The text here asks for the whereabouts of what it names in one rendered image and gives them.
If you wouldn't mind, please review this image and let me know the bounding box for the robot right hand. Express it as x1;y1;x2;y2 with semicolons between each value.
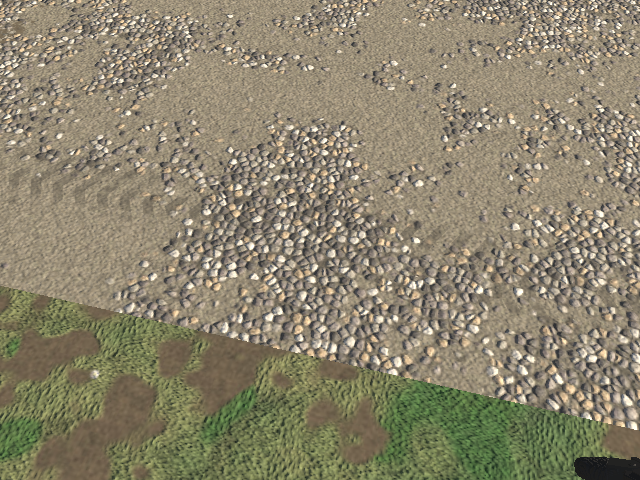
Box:
574;457;640;480

